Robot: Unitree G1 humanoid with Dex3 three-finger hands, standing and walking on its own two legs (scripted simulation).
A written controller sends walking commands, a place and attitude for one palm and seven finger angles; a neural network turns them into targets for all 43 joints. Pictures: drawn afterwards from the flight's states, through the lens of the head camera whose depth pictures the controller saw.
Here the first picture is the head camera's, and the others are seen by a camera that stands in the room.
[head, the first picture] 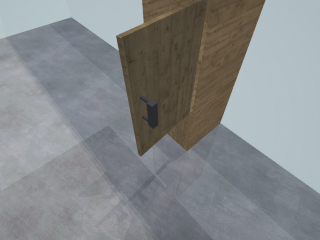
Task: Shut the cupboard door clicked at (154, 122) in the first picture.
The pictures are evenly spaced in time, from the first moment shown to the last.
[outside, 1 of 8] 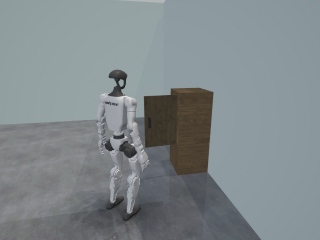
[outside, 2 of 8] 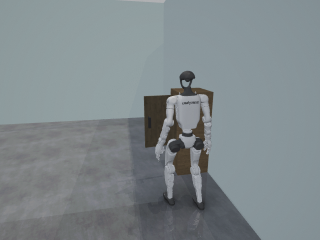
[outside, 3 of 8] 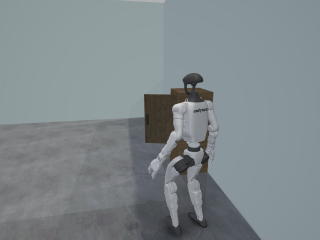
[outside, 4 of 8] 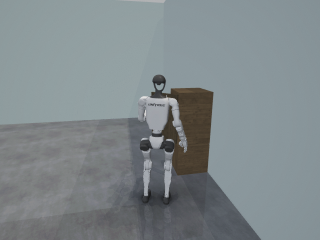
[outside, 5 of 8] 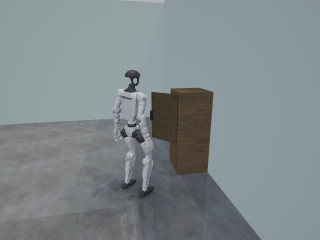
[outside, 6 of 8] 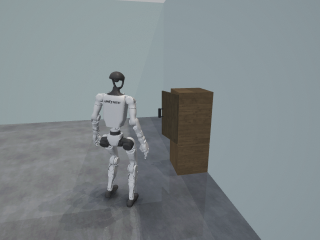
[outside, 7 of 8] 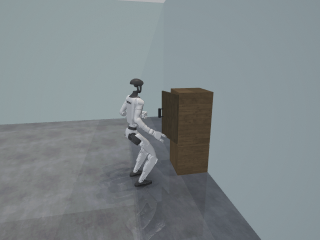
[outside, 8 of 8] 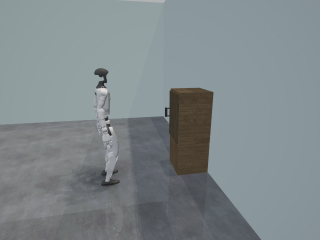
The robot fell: no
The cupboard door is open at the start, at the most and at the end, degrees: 95 95 0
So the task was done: yes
